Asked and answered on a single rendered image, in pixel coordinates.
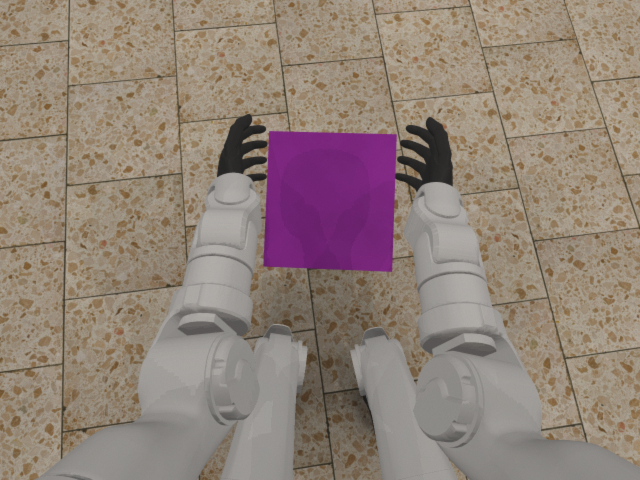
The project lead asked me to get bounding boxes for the left robot upper arm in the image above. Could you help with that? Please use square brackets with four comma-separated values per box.
[34, 332, 260, 480]

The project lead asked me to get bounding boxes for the right robot foot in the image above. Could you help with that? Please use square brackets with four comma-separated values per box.
[363, 395, 376, 437]

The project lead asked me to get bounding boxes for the left robot hand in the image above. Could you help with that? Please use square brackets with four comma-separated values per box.
[217, 114, 268, 182]

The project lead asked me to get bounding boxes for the right robot hand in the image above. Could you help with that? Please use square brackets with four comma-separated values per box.
[395, 117, 453, 192]

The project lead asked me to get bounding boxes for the left robot forearm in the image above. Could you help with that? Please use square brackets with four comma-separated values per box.
[138, 173, 262, 407]

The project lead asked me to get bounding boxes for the carton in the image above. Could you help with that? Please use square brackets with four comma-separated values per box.
[263, 131, 397, 272]

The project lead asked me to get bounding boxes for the robot left shin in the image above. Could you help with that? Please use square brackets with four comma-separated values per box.
[253, 324, 294, 356]

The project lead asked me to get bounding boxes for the right robot forearm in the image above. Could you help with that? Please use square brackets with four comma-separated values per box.
[404, 182, 530, 377]

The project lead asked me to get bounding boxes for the right robot upper arm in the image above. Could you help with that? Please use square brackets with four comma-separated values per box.
[413, 351, 640, 480]

